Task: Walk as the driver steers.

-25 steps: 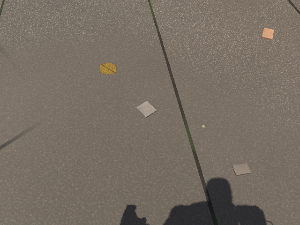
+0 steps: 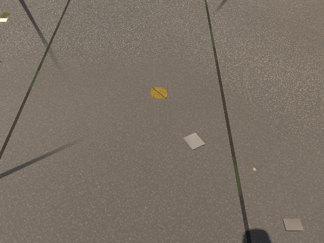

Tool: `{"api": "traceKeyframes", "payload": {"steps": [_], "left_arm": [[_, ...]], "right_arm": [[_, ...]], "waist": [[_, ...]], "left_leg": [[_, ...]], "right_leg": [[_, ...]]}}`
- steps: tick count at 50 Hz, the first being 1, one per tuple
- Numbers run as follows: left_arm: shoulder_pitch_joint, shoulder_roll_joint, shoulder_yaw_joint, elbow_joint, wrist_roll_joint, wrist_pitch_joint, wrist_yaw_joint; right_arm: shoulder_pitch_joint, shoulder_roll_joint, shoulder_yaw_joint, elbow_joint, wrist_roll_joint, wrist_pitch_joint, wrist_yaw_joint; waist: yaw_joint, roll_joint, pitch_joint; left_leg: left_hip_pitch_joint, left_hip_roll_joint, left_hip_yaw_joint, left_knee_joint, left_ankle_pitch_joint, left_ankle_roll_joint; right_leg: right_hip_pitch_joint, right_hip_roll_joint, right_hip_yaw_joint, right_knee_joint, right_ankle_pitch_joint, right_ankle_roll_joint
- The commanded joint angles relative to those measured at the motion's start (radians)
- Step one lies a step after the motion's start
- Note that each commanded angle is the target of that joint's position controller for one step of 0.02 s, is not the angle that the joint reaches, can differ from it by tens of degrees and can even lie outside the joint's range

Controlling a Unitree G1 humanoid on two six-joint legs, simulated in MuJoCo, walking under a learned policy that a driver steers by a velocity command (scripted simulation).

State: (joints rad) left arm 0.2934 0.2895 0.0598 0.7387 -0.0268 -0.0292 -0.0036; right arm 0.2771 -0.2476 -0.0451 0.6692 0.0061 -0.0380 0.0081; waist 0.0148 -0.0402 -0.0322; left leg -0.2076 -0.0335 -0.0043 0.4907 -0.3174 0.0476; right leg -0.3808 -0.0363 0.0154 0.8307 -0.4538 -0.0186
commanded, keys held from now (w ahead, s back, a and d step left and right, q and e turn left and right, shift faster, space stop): w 1.00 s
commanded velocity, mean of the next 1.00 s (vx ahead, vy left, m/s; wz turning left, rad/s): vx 0.47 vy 0.00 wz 0.02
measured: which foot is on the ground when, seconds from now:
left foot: down 0.00-0.38, up 0.40-0.90, down 0.92-1.00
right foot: up 0.00-0.36, down 0.38-0.92, up 0.94-1.00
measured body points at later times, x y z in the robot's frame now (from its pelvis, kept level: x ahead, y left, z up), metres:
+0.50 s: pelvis +0.23 -0.05 -0.01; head +0.27 -0.06 +0.44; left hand +0.40 +0.21 -0.10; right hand +0.28 -0.33 -0.13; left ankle +0.09 +0.09 -0.64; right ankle +0.30 -0.14 -0.74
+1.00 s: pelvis +0.51 +0.00 -0.01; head +0.54 +0.02 +0.44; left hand +0.54 +0.29 -0.14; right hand +0.69 -0.25 -0.09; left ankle +0.59 +0.10 -0.74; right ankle +0.35 -0.14 -0.65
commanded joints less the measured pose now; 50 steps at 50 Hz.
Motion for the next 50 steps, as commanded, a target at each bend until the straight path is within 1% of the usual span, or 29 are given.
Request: {"api": "traceKeyframes", "payload": {"steps": [1,2,4,6,9,12,15,17,18,19,20,21,22,23,24,25,27,29,31,35,40,43,44,45,46,47,48,49,50], "left_arm": [[-0.161,0.128,0.032,-0.133,-0.007,-0.055,-0.011],[-0.158,0.127,0.033,-0.128,0.008,-0.059,-0.015],[-0.167,0.094,0.024,-0.118,0.019,-0.064,-0.026],[-0.194,0.060,0.009,-0.116,0.020,-0.064,-0.031],[-0.290,0.029,-0.011,-0.139,0.012,-0.066,-0.040],[-0.357,0.042,-0.012,-0.164,0.002,-0.069,-0.054],[-0.352,0.074,-0.004,-0.173,0.002,-0.073,-0.064],[-0.249,0.115,0.016,-0.153,0.010,-0.071,-0.054],[-0.098,0.151,0.037,-0.113,0.010,-0.065,-0.042],[0.087,0.204,0.052,-0.080,0.015,-0.059,-0.029],[0.155,0.299,0.068,-0.056,0.031,-0.059,-0.034],[0.149,0.192,0.043,-0.059,0.020,-0.058,-0.034],[0.072,0.160,0.030,-0.060,0.019,-0.056,-0.027],[0.011,0.144,0.024,-0.067,0.021,-0.054,-0.023],[-0.035,0.125,0.018,-0.068,0.029,-0.055,-0.025],[-0.061,0.106,0.013,-0.072,0.042,-0.061,-0.025],[-0.078,0.098,0.013,-0.065,0.034,-0.074,-0.026],[-0.072,0.110,0.016,-0.044,0.026,-0.085,-0.025],[-0.049,0.125,0.021,-0.027,0.025,-0.085,-0.018],[-0.002,0.152,0.025,-0.005,0.016,-0.071,-0.009],[0.087,0.181,0.032,0.042,0.004,-0.046,-0.006],[0.084,0.198,0.038,0.056,0.001,-0.028,0.001],[0.064,0.203,0.038,0.055,0.001,-0.022,0.003],[0.063,0.179,0.029,0.055,0.006,-0.018,0.005],[0.066,0.123,0.003,0.027,0.031,-0.021,0.009],[0.190,0.010,-0.030,0.003,0.026,-0.043,0.001],[0.128,0.112,-0.011,0.018,0.005,-0.062,-0.004],[0.035,0.160,0.004,-0.011,-0.017,-0.073,-0.010],[-0.018,0.149,0.000,-0.024,-0.011,-0.076,-0.008]], "right_arm": [[0.112,-0.162,-0.045,-0.025,-0.006,-0.041,-0.002],[0.082,-0.152,-0.039,-0.026,-0.002,-0.042,-0.001],[0.076,-0.141,-0.033,-0.023,-0.007,-0.041,-0.006],[0.084,-0.143,-0.032,-0.008,-0.006,-0.037,-0.011],[0.126,-0.171,-0.038,0.023,0.001,-0.035,-0.015],[0.165,-0.198,-0.044,0.054,0.013,-0.036,-0.015],[0.165,-0.214,-0.050,0.078,0.020,-0.029,-0.017],[0.151,-0.235,-0.056,0.083,0.016,-0.020,-0.020],[0.150,-0.224,-0.050,0.083,0.011,-0.013,-0.024],[0.160,-0.186,-0.033,0.063,-0.010,-0.013,-0.028],[0.306,-0.042,0.008,0.041,0.000,-0.030,-0.018],[0.231,-0.141,-0.011,0.060,0.021,-0.051,-0.013],[0.114,-0.196,-0.029,0.025,0.047,-0.060,-0.007],[0.053,-0.186,-0.021,0.008,0.040,-0.067,-0.010],[0.021,-0.173,-0.023,0.004,0.019,-0.066,-0.013],[0.042,-0.164,-0.026,0.010,0.013,-0.058,-0.012],[0.084,-0.128,-0.019,0.027,0.012,-0.037,-0.013],[0.050,-0.113,-0.015,0.018,0.002,-0.022,-0.018],[-0.026,-0.107,-0.011,-0.007,-0.007,-0.024,-0.020],[-0.165,-0.082,0.001,-0.036,-0.001,-0.043,-0.004],[-0.296,-0.094,0.000,-0.084,0.013,-0.056,0.025],[-0.266,-0.122,-0.011,-0.088,0.011,-0.060,0.036],[-0.194,-0.142,-0.023,-0.071,0.008,-0.061,0.035],[-0.051,-0.185,-0.047,-0.029,0.005,-0.061,0.026],[0.134,-0.260,-0.070,0.003,-0.005,-0.057,0.015],[0.172,-0.344,-0.085,0.019,-0.011,-0.053,0.017],[0.179,-0.233,-0.060,0.011,0.002,-0.053,0.019],[0.114,-0.197,-0.046,0.007,0.001,-0.053,0.016],[0.053,-0.179,-0.039,0.000,-0.002,-0.051,0.015]], "waist": [[-0.078,0.201,0.131],[-0.065,0.183,0.140],[-0.057,0.153,0.125],[-0.062,0.140,0.111],[-0.095,0.147,0.125],[-0.107,0.145,0.149],[-0.076,0.150,0.143],[-0.007,0.168,0.051],[0.069,0.158,-0.052],[0.142,0.092,-0.201],[0.063,-0.239,-0.388],[0.108,-0.198,-0.383],[0.099,-0.135,-0.188],[0.069,-0.030,-0.099],[0.036,0.007,-0.030],[-0.002,-0.021,-0.019],[-0.034,-0.040,-0.011],[-0.043,-0.028,0.033],[-0.025,-0.012,0.067],[0.027,0.002,0.092],[0.075,-0.006,0.113],[0.039,-0.030,0.084],[-0.010,-0.036,0.040],[-0.078,-0.019,-0.057],[-0.146,0.077,-0.219],[-0.073,0.345,-0.325],[-0.125,0.255,-0.319],[-0.119,0.200,-0.176],[-0.093,0.121,-0.102]], "left_leg": [[0.279,0.339,-0.499,-0.328,-0.289,0.215],[0.271,0.311,-0.434,-0.337,-0.170,0.194],[0.228,0.262,-0.309,-0.355,0.057,0.170],[0.193,0.226,-0.209,-0.355,0.197,0.158],[0.131,0.205,-0.133,-0.357,0.260,0.142],[0.142,0.243,-0.138,-0.356,0.260,0.141],[0.227,0.285,-0.140,-0.302,0.382,0.117],[0.262,0.267,-0.106,-0.148,0.740,0.090],[0.215,0.223,-0.065,0.036,0.872,0.066],[0.005,0.181,-0.049,0.323,0.652,0.032],[-0.365,-0.014,-0.049,0.728,-0.091,-0.042],[-0.470,-0.008,-0.173,0.847,-0.234,-0.039],[-0.553,0.046,-0.135,0.876,-0.172,-0.032],[-0.528,0.099,-0.101,0.829,-0.085,-0.024],[-0.496,0.130,-0.085,0.767,-0.030,-0.025],[-0.432,0.159,-0.094,0.733,0.012,-0.024],[-0.377,0.170,-0.084,0.686,0.036,-0.036],[-0.402,0.180,-0.072,0.614,0.072,-0.056],[-0.455,0.189,-0.069,0.508,0.178,-0.074],[-0.421,0.157,-0.034,0.234,0.386,-0.076],[-0.419,0.120,-0.021,0.071,0.371,-0.050],[-0.353,0.091,-0.007,0.020,0.251,-0.008],[-0.244,0.062,0.021,-0.010,0.238,0.014],[-0.034,0.041,0.042,-0.023,0.249,0.045],[0.272,0.207,-0.137,0.022,0.293,0.110],[0.590,0.422,-0.624,-0.080,0.086,0.274],[0.587,0.417,-0.718,-0.167,-0.041,0.266],[0.478,0.385,-0.567,-0.180,-0.008,0.224],[0.349,0.346,-0.455,-0.194,0.095,0.203]], "right_leg": [[-0.563,-0.060,0.044,0.259,0.061,-0.017],[-0.562,-0.070,0.042,0.238,0.136,-0.011],[-0.503,-0.073,0.016,0.192,0.261,0.011],[-0.439,-0.063,-0.011,0.085,0.352,0.036],[-0.319,-0.031,-0.037,-0.115,0.468,0.046],[-0.258,-0.010,-0.038,-0.226,0.492,0.026],[-0.218,0.002,-0.030,-0.291,0.433,-0.020],[-0.044,0.054,-0.074,-0.306,0.376,-0.062],[0.169,0.076,-0.096,-0.311,0.383,-0.094],[0.500,-0.067,0.060,-0.255,0.407,-0.151],[0.836,-0.340,0.594,-0.374,0.114,-0.324],[0.801,-0.344,0.762,-0.530,-0.019,-0.310],[0.661,-0.316,0.600,-0.544,0.012,-0.263],[0.510,-0.279,0.479,-0.554,0.116,-0.241],[0.378,-0.238,0.392,-0.576,0.224,-0.232],[0.295,-0.209,0.334,-0.604,0.281,-0.228],[0.217,-0.186,0.271,-0.661,0.321,-0.245],[0.162,-0.183,0.211,-0.702,0.355,-0.254],[0.168,-0.175,0.169,-0.724,0.382,-0.252],[0.196,-0.135,0.073,-0.719,0.425,-0.206],[0.337,-0.193,0.086,-0.660,0.428,-0.189],[0.424,-0.224,0.100,-0.573,0.566,-0.161],[0.426,-0.203,0.075,-0.481,0.719,-0.143],[0.380,-0.150,0.031,-0.301,0.824,-0.116],[0.193,-0.094,-0.015,0.005,0.615,-0.075],[-0.221,0.096,-0.016,0.344,-0.035,-0.006],[-0.345,0.061,0.112,0.457,-0.122,-0.010],[-0.406,0.012,0.096,0.474,-0.042,-0.021],[-0.385,-0.036,0.066,0.435,0.045,-0.020]]}}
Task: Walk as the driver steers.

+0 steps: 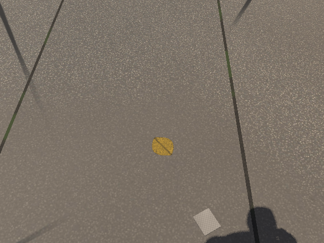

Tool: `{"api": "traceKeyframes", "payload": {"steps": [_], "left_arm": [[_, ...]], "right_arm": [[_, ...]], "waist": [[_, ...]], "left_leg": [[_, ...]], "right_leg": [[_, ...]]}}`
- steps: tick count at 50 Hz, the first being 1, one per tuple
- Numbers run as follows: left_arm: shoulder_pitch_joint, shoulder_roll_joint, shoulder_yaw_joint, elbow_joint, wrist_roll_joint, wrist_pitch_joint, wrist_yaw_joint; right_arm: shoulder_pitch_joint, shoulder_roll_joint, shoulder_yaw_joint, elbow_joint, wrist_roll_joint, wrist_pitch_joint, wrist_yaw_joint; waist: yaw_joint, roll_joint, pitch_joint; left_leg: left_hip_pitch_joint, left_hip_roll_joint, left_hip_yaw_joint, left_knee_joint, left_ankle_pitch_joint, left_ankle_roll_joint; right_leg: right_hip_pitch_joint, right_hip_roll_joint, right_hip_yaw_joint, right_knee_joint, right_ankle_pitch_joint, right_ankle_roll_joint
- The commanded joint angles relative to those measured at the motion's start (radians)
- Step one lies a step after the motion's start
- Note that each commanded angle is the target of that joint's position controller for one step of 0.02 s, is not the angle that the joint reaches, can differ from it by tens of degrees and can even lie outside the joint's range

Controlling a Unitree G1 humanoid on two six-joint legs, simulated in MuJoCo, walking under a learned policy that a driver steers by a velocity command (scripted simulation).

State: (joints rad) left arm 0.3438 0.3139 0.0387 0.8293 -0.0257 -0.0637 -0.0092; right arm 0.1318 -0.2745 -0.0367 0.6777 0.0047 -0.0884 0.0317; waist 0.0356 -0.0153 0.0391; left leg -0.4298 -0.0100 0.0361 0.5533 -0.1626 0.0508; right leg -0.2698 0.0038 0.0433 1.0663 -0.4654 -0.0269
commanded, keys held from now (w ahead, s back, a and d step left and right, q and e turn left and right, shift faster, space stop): w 0.16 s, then w+e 0.84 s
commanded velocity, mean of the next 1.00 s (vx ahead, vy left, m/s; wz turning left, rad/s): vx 0.50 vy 0.00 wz -0.36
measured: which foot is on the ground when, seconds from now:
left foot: down 0.00-0.46, up 0.48-0.94, down 0.96-1.00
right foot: up 0.00-0.44, down 0.46-0.96, up 0.98-1.00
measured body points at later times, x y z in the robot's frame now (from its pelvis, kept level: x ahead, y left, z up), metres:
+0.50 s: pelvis +0.27 -0.05 -0.01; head +0.31 -0.07 +0.44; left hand +0.50 +0.17 -0.09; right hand +0.28 -0.35 -0.14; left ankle +0.10 +0.10 -0.68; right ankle +0.37 -0.15 -0.73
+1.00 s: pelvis +0.55 -0.09 +0.00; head +0.58 -0.10 +0.45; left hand +0.70 +0.17 -0.12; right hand +0.67 -0.40 -0.07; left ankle +0.68 -0.02 -0.73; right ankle +0.37 -0.14 -0.69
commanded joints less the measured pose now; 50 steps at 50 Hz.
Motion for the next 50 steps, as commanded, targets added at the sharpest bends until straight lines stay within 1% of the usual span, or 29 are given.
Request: {"api": "traceKeyframes", "payload": {"steps": [1,2,5,8,12,15,18,20,21,22,23,24,25,26,27,28,29,30,33,36,38,41,44,45,46,47,48,49,50], "left_arm": [[-0.097,0.116,0.024,-0.120,0.007,-0.040,-0.001],[-0.080,0.107,0.027,-0.117,0.011,-0.031,-0.003],[-0.054,0.060,0.017,-0.108,0.015,-0.003,0.000],[-0.150,0.043,0.010,-0.137,0.024,0.002,0.003],[-0.258,0.022,0.001,-0.155,0.011,-0.006,-0.014],[-0.333,0.026,0.002,-0.189,0.002,-0.007,-0.028],[-0.368,0.036,0.007,-0.220,0.004,-0.006,-0.044],[-0.337,0.053,0.016,-0.228,0.010,-0.005,-0.052],[-0.272,0.075,0.030,-0.218,0.013,-0.002,-0.052],[-0.134,0.112,0.055,-0.183,0.012,0.000,-0.048],[0.035,0.183,0.088,-0.147,0.007,0.006,-0.035],[0.074,0.295,0.109,-0.149,0.004,0.008,-0.026],[0.094,0.220,0.087,-0.165,-0.001,0.002,-0.028],[0.059,0.173,0.074,-0.163,0.008,-0.003,-0.026],[0.009,0.153,0.069,-0.172,0.009,-0.005,-0.023],[-0.048,0.132,0.062,-0.183,0.012,-0.004,-0.021],[-0.085,0.106,0.052,-0.198,0.020,-0.004,-0.019],[-0.101,0.104,0.052,-0.208,0.024,-0.003,-0.016],[-0.086,0.124,0.060,-0.200,0.015,-0.007,0.000],[-0.045,0.142,0.066,-0.180,0.008,-0.001,0.018],[-0.017,0.144,0.067,-0.168,0.004,0.007,0.025],[0.030,0.148,0.069,-0.146,-0.002,0.016,0.029],[0.037,0.139,0.069,-0.138,-0.002,0.027,0.033],[0.027,0.140,0.071,-0.139,0.000,0.031,0.034],[0.011,0.131,0.069,-0.143,0.001,0.034,0.033],[0.000,0.100,0.059,-0.152,0.005,0.033,0.029],[0.000,0.042,0.037,-0.171,0.020,0.029,0.025],[0.140,-0.012,0.019,-0.197,-0.006,0.020,0.025],[0.138,0.091,0.034,-0.174,-0.015,0.018,0.028]], "right_arm": [[0.151,-0.128,-0.040,-0.011,-0.005,0.000,-0.006],[0.126,-0.110,-0.033,-0.013,-0.014,-0.004,-0.005],[0.117,-0.123,-0.039,0.007,-0.003,-0.021,-0.006],[0.141,-0.148,-0.046,0.035,-0.003,-0.020,-0.017],[0.173,-0.172,-0.051,0.065,-0.005,-0.014,-0.026],[0.221,-0.184,-0.056,0.102,0.000,-0.006,-0.027],[0.222,-0.190,-0.063,0.122,0.007,0.009,-0.033],[0.199,-0.207,-0.070,0.120,0.010,0.022,-0.041],[0.183,-0.220,-0.073,0.114,0.010,0.030,-0.047],[0.170,-0.215,-0.071,0.106,0.008,0.041,-0.054],[0.186,-0.187,-0.057,0.085,-0.007,0.041,-0.065],[0.277,-0.065,-0.016,0.033,-0.033,0.015,-0.052],[0.230,-0.114,-0.018,0.040,-0.014,-0.022,-0.036],[0.148,-0.168,-0.033,0.014,0.024,-0.044,-0.023],[0.098,-0.160,-0.027,0.000,0.022,-0.056,-0.024],[0.072,-0.157,-0.030,-0.004,-0.001,-0.059,-0.031],[0.075,-0.163,-0.037,-0.006,-0.014,-0.050,-0.036],[0.087,-0.157,-0.039,-0.011,-0.018,-0.039,-0.035],[0.082,-0.120,-0.031,-0.018,-0.025,-0.013,-0.039],[-0.034,-0.090,-0.020,-0.048,-0.024,-0.011,-0.040],[-0.106,-0.076,-0.014,-0.063,-0.017,-0.018,-0.032],[-0.180,-0.089,-0.018,-0.084,-0.003,-0.030,-0.019],[-0.181,-0.121,-0.033,-0.089,0.001,-0.041,-0.009],[-0.155,-0.132,-0.039,-0.084,0.003,-0.045,-0.009],[-0.095,-0.142,-0.048,-0.069,0.003,-0.049,-0.012],[0.002,-0.168,-0.063,-0.050,-0.006,-0.054,-0.019],[0.150,-0.219,-0.078,-0.039,-0.021,-0.055,-0.029],[0.233,-0.288,-0.096,-0.003,-0.027,-0.039,-0.026],[0.219,-0.199,-0.080,-0.012,0.000,-0.033,-0.020]], "waist": [[-0.087,0.070,-0.110],[-0.054,0.092,-0.096],[-0.018,0.091,-0.069],[-0.037,0.069,-0.024],[-0.086,0.073,0.004],[-0.118,0.068,0.029],[-0.115,0.068,0.043],[-0.085,0.084,0.012],[-0.047,0.097,-0.038],[0.027,0.080,-0.118],[0.091,0.012,-0.221],[0.018,-0.251,-0.313],[0.063,-0.192,-0.422],[0.075,-0.136,-0.290],[0.052,-0.048,-0.202],[0.016,0.007,-0.138],[-0.018,-0.005,-0.115],[-0.038,-0.032,-0.107],[-0.050,-0.033,-0.080],[-0.012,-0.041,-0.047],[0.018,-0.058,-0.040],[0.044,-0.066,-0.032],[0.029,-0.086,-0.034],[0.013,-0.103,-0.037],[-0.022,-0.113,-0.054],[-0.071,-0.100,-0.120],[-0.132,-0.002,-0.259],[-0.074,0.323,-0.371],[-0.091,0.255,-0.310]], "left_leg": [[0.459,0.285,-0.418,-0.286,0.034,0.192],[0.384,0.261,-0.369,-0.315,0.092,0.186],[0.286,0.239,-0.272,-0.386,0.184,0.205],[0.277,0.220,-0.194,-0.422,0.216,0.198],[0.308,0.202,-0.075,-0.438,0.186,0.152],[0.392,0.241,-0.042,-0.427,0.168,0.140],[0.501,0.282,-0.019,-0.375,0.227,0.115],[0.538,0.285,0.014,-0.282,0.459,0.090],[0.539,0.271,0.040,-0.181,0.643,0.072],[0.494,0.232,0.087,0.007,0.755,0.043],[0.294,0.189,0.108,0.279,0.591,0.002],[-0.163,-0.011,0.080,0.660,-0.161,-0.075],[-0.306,-0.043,-0.126,0.803,-0.408,-0.072],[-0.387,0.014,-0.149,0.817,-0.336,-0.053],[-0.370,0.058,-0.135,0.752,-0.252,-0.041],[-0.325,0.089,-0.126,0.664,-0.199,-0.045],[-0.255,0.112,-0.130,0.608,-0.163,-0.050],[-0.214,0.113,-0.129,0.576,-0.146,-0.061],[-0.193,0.104,-0.103,0.459,-0.090,-0.104],[-0.183,0.075,-0.098,0.238,0.104,-0.127],[-0.130,0.043,-0.095,0.101,0.210,-0.128],[-0.084,0.013,-0.107,-0.002,0.248,-0.118],[-0.053,0.002,-0.134,-0.073,0.160,-0.088],[-0.018,0.002,-0.131,-0.083,0.115,-0.072],[0.065,-0.001,-0.114,-0.117,0.105,-0.050],[0.233,0.029,-0.121,-0.140,0.113,-0.015],[0.492,0.192,-0.272,-0.114,0.062,0.052],[0.799,0.410,-0.717,-0.184,-0.127,0.216],[0.765,0.434,-0.817,-0.233,-0.332,0.208]], "right_leg": [[-0.466,-0.105,0.030,0.137,0.114,-0.003],[-0.405,-0.129,0.037,0.102,0.156,0.003],[-0.354,-0.138,0.020,0.021,0.203,0.033],[-0.399,-0.143,0.012,-0.146,0.342,0.056],[-0.363,-0.113,-0.018,-0.368,0.541,0.044],[-0.383,-0.094,-0.013,-0.441,0.546,0.020],[-0.419,-0.081,-0.016,-0.480,0.452,-0.019],[-0.350,-0.045,-0.062,-0.491,0.357,-0.051],[-0.247,-0.007,-0.099,-0.495,0.326,-0.070],[-0.059,0.041,-0.130,-0.530,0.352,-0.097],[0.234,-0.022,0.006,-0.522,0.388,-0.146],[0.588,-0.272,0.548,-0.603,0.237,-0.328],[0.680,-0.335,0.800,-0.747,0.122,-0.373],[0.598,-0.308,0.655,-0.761,0.160,-0.323],[0.463,-0.263,0.526,-0.758,0.250,-0.290],[0.327,-0.229,0.440,-0.769,0.356,-0.268],[0.233,-0.197,0.382,-0.792,0.446,-0.257],[0.178,-0.183,0.367,-0.814,0.490,-0.264],[0.077,-0.153,0.289,-0.845,0.572,-0.274],[0.037,-0.106,0.235,-0.844,0.529,-0.231],[0.021,-0.084,0.227,-0.831,0.466,-0.202],[0.053,-0.104,0.286,-0.796,0.409,-0.188],[0.144,-0.133,0.375,-0.715,0.393,-0.171],[0.157,-0.140,0.397,-0.685,0.415,-0.163],[0.150,-0.126,0.400,-0.640,0.447,-0.149],[0.115,-0.078,0.367,-0.528,0.488,-0.119],[-0.005,-0.017,0.286,-0.262,0.363,-0.083],[-0.360,0.123,0.149,0.045,-0.105,-0.015],[-0.491,0.034,0.159,0.182,-0.113,0.000]]}}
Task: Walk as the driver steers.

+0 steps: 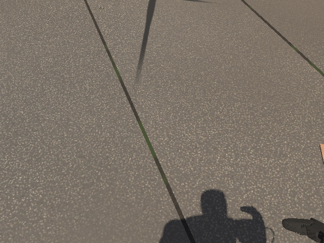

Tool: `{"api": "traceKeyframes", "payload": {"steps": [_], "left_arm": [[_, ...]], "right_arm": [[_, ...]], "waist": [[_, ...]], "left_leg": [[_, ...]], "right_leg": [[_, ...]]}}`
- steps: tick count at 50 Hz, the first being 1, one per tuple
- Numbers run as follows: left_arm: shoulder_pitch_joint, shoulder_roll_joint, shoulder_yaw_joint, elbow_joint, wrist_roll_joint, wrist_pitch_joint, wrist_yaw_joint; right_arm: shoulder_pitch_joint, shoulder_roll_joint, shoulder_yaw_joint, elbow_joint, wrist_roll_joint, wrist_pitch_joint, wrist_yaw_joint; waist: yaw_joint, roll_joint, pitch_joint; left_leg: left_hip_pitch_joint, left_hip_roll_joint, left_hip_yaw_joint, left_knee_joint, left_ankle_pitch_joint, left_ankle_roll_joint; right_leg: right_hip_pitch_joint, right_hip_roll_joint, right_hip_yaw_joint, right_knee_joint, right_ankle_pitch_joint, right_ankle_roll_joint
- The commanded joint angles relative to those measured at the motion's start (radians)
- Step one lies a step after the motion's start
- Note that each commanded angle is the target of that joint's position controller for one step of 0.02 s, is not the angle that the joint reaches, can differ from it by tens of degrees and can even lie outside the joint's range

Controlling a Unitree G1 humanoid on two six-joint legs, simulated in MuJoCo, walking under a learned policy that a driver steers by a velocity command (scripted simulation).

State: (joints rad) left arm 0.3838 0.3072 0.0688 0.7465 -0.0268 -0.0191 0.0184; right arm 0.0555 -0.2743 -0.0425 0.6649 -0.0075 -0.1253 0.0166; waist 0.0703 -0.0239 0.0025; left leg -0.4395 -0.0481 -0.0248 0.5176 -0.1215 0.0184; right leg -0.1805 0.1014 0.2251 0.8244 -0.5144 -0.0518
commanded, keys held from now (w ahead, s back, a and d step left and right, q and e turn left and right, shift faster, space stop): w+e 0.04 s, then w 0.48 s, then w+q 0.28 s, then no key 0.20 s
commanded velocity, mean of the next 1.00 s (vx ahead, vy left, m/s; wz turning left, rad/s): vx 0.47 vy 0.00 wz -0.04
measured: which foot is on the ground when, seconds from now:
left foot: down 0.00-0.44, up 0.46-0.94, down 0.96-1.00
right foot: up 0.00-0.42, down 0.44-0.98, up 1.00-1.00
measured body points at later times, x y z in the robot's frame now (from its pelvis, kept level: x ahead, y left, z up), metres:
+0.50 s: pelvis +0.25 -0.06 +0.00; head +0.29 -0.08 +0.45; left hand +0.51 +0.14 -0.06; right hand +0.21 -0.34 -0.13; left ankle +0.11 +0.11 -0.67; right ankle +0.32 -0.16 -0.72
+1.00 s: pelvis +0.51 -0.06 -0.01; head +0.56 -0.05 +0.44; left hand +0.53 +0.22 -0.14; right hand +0.73 -0.29 -0.10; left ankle +0.64 +0.03 -0.73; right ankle +0.34 -0.17 -0.69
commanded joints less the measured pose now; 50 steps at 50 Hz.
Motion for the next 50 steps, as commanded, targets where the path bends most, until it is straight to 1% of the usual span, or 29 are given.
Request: {"api": "traceKeyframes", "payload": {"steps": [1,2,3,4,6,9,13,18,20,21,22,23,24,25,26,27,28,30,32,35,38,40,42,44,46,47,48,49,50], "left_arm": [[-0.009,0.153,0.021,-0.098,-0.009,-0.022,0.000],[-0.066,0.146,0.023,-0.109,0.000,-0.017,0.001],[-0.105,0.129,0.023,-0.123,0.012,-0.019,-0.002],[-0.105,0.105,0.022,-0.127,0.009,-0.018,-0.009],[-0.092,0.056,0.011,-0.125,0.001,-0.015,-0.015],[-0.158,0.026,-0.004,-0.147,0.015,-0.017,-0.020],[-0.277,0.008,-0.021,-0.165,0.017,-0.040,-0.041],[-0.391,0.037,-0.016,-0.207,0.006,-0.049,-0.056],[-0.338,0.064,-0.001,-0.197,0.011,-0.050,-0.057],[-0.230,0.094,0.018,-0.163,0.017,-0.049,-0.052],[-0.076,0.145,0.043,-0.119,0.021,-0.044,-0.042],[0.060,0.253,0.065,-0.107,0.042,-0.037,-0.029],[0.085,0.239,0.057,-0.096,0.027,-0.036,-0.033],[0.033,0.170,0.035,-0.097,0.019,-0.040,-0.037],[-0.036,0.140,0.023,-0.101,0.016,-0.044,-0.039],[-0.097,0.105,0.013,-0.103,0.021,-0.047,-0.042],[-0.139,0.078,0.006,-0.105,0.030,-0.053,-0.045],[-0.168,0.067,0.008,-0.091,0.036,-0.072,-0.046],[-0.161,0.077,0.014,-0.066,0.042,-0.090,-0.042],[-0.133,0.087,0.019,-0.031,0.047,-0.095,-0.029],[-0.127,0.105,0.021,-0.011,0.041,-0.093,-0.019],[-0.091,0.119,0.025,0.013,0.035,-0.087,-0.013],[-0.060,0.120,0.025,0.041,0.028,-0.070,-0.009],[-0.046,0.134,0.027,0.061,0.020,-0.048,-0.003],[-0.066,0.160,0.032,0.065,0.010,-0.034,0.007],[-0.089,0.163,0.031,0.063,0.010,-0.026,0.011],[-0.067,0.147,0.024,0.060,0.019,-0.029,0.012],[0.018,0.066,-0.006,0.036,0.059,-0.047,0.002],[0.122,0.019,-0.032,0.082,0.040,-0.059,-0.021]], "right_arm": [[0.257,-0.138,-0.058,-0.009,0.012,0.010,-0.009],[0.210,-0.122,-0.050,-0.012,0.003,0.017,-0.010],[0.190,-0.104,-0.043,0.000,-0.002,0.020,-0.009],[0.183,-0.092,-0.036,0.009,-0.009,0.018,-0.009],[0.186,-0.087,-0.036,0.031,-0.003,0.010,-0.004],[0.197,-0.132,-0.049,0.062,0.008,0.005,-0.001],[0.217,-0.168,-0.054,0.092,0.023,0.019,-0.004],[0.302,-0.204,-0.060,0.149,0.041,0.043,-0.005],[0.292,-0.219,-0.062,0.160,0.045,0.054,-0.010],[0.286,-0.211,-0.057,0.162,0.047,0.059,-0.013],[0.292,-0.179,-0.043,0.158,0.035,0.058,-0.017],[0.349,-0.087,-0.009,0.116,0.008,0.044,-0.013],[0.377,-0.070,0.002,0.123,0.012,0.025,-0.009],[0.295,-0.163,-0.026,0.111,0.040,0.017,-0.003],[0.233,-0.171,-0.028,0.093,0.048,0.013,-0.002],[0.212,-0.157,-0.028,0.098,0.037,0.017,-0.006],[0.224,-0.146,-0.031,0.106,0.028,0.029,-0.007],[0.269,-0.105,-0.026,0.128,0.032,0.055,-0.006],[0.244,-0.091,-0.026,0.120,0.034,0.073,-0.013],[0.175,-0.083,-0.028,0.097,0.029,0.072,-0.011],[0.091,-0.064,-0.019,0.072,0.026,0.065,0.006],[0.025,-0.048,-0.010,0.044,0.025,0.064,0.018],[-0.033,-0.035,-0.004,0.009,0.014,0.059,0.030],[-0.039,-0.040,-0.006,-0.014,0.008,0.053,0.044],[0.051,-0.085,-0.024,-0.002,0.002,0.048,0.050],[0.165,-0.120,-0.043,0.029,0.001,0.045,0.045],[0.245,-0.178,-0.064,0.046,0.000,0.047,0.029],[0.314,-0.266,-0.074,0.050,-0.026,0.061,0.008],[0.325,-0.204,-0.047,0.050,-0.022,0.063,0.005]], "waist": [[-0.153,0.162,-0.144],[-0.140,0.097,-0.072],[-0.128,0.091,-0.016],[-0.105,0.114,0.001],[-0.087,0.138,0.007],[-0.086,0.111,0.023],[-0.121,0.092,0.031],[-0.142,0.110,0.052],[-0.090,0.118,0.022],[-0.028,0.104,-0.044],[0.040,0.081,-0.145],[0.052,-0.123,-0.307],[0.040,-0.229,-0.395],[0.044,-0.141,-0.252],[0.019,-0.110,-0.136],[-0.010,-0.062,-0.074],[-0.044,-0.070,-0.035],[-0.082,-0.084,-0.027],[-0.088,-0.062,0.003],[-0.070,-0.034,0.031],[-0.041,-0.025,0.055],[-0.011,-0.009,0.081],[0.003,0.008,0.107],[-0.010,-0.017,0.079],[-0.067,-0.061,0.000],[-0.132,-0.051,-0.066],[-0.168,0.000,-0.137],[-0.135,0.206,-0.296],[-0.115,0.240,-0.519]], "left_leg": [[0.657,0.424,-0.599,-0.214,-0.359,0.194],[0.541,0.379,-0.468,-0.230,-0.239,0.167],[0.449,0.338,-0.386,-0.255,-0.136,0.163],[0.386,0.305,-0.316,-0.280,-0.076,0.155],[0.331,0.278,-0.236,-0.323,-0.009,0.171],[0.324,0.291,-0.165,-0.364,0.100,0.205],[0.321,0.255,-0.049,-0.371,0.169,0.181],[0.412,0.307,-0.046,-0.332,0.191,0.153],[0.438,0.310,-0.025,-0.245,0.354,0.128],[0.413,0.275,0.019,-0.111,0.491,0.105],[0.307,0.226,0.062,0.089,0.461,0.069],[-0.042,0.116,0.107,0.481,0.082,0.000],[-0.230,0.025,-0.022,0.674,-0.473,-0.013],[-0.334,0.086,-0.063,0.755,-0.434,-0.002],[-0.352,0.130,-0.036,0.730,-0.336,0.009],[-0.316,0.162,-0.026,0.683,-0.257,0.004],[-0.259,0.188,-0.035,0.637,-0.195,-0.002],[-0.176,0.199,-0.042,0.619,-0.127,-0.018],[-0.205,0.189,-0.068,0.578,-0.059,-0.033],[-0.262,0.167,-0.101,0.431,0.095,-0.041],[-0.229,0.149,-0.048,0.256,0.231,-0.031],[-0.237,0.144,-0.021,0.182,0.252,-0.019],[-0.231,0.124,0.007,0.099,0.219,-0.003],[-0.189,0.090,0.038,0.058,0.146,0.019],[-0.064,0.033,0.071,0.033,0.074,0.050],[0.080,0.000,0.085,-0.030,0.130,0.073],[0.289,0.042,0.027,-0.061,0.422,0.104],[0.696,0.303,-0.271,0.082,0.951,0.248],[0.864,0.499,-0.563,0.038,1.063,0.422]], "right_leg": [[-0.609,-0.099,-0.037,0.461,0.033,0.035],[-0.584,-0.130,-0.071,0.450,0.105,0.044],[-0.567,-0.152,-0.075,0.406,0.152,0.048],[-0.523,-0.173,-0.079,0.374,0.179,0.046],[-0.481,-0.178,-0.105,0.310,0.187,0.047],[-0.504,-0.191,-0.123,0.154,0.257,0.059],[-0.430,-0.191,-0.187,-0.099,0.458,0.056],[-0.373,-0.158,-0.215,-0.250,0.442,0.021],[-0.259,-0.127,-0.243,-0.306,0.406,-0.013],[-0.091,-0.098,-0.268,-0.343,0.425,-0.039],[0.146,-0.127,-0.234,-0.327,0.439,-0.070],[0.524,-0.397,0.151,-0.322,0.401,-0.200],[0.588,-0.501,0.490,-0.480,0.249,-0.283],[0.483,-0.464,0.400,-0.510,0.159,-0.240],[0.348,-0.424,0.266,-0.532,0.200,-0.209],[0.227,-0.384,0.163,-0.561,0.272,-0.190],[0.131,-0.351,0.086,-0.600,0.341,-0.174],[0.036,-0.332,-0.005,-0.660,0.421,-0.174],[0.010,-0.331,-0.090,-0.693,0.495,-0.174],[0.047,-0.323,-0.188,-0.706,0.566,-0.154],[0.063,-0.311,-0.276,-0.724,0.577,-0.125],[0.111,-0.330,-0.306,-0.725,0.588,-0.119],[0.158,-0.337,-0.331,-0.667,0.744,-0.113],[0.217,-0.353,-0.333,-0.581,0.937,-0.100],[0.265,-0.347,-0.327,-0.441,1.172,-0.072],[0.254,-0.314,-0.348,-0.294,1.204,-0.043],[0.144,-0.262,-0.375,-0.108,1.060,0.006],[-0.202,-0.146,-0.382,0.266,0.395,0.071],[-0.347,-0.053,-0.182,0.508,-0.220,0.102]]}}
